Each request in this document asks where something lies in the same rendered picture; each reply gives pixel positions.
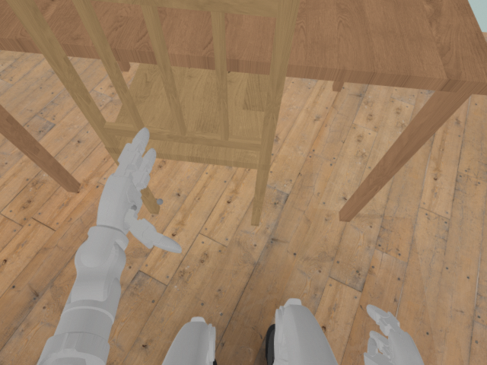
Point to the left robot hand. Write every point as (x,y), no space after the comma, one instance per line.
(123,190)

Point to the right robot thigh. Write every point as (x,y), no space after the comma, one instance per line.
(296,327)

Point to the right robot hand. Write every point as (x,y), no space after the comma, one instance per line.
(398,349)

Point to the table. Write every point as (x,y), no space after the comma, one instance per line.
(421,44)

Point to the chair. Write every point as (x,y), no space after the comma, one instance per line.
(196,115)

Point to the left robot thigh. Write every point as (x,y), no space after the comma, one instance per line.
(193,345)

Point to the robot thigh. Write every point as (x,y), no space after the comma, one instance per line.
(296,327)
(193,345)

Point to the robot left forearm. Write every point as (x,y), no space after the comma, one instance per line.
(81,337)

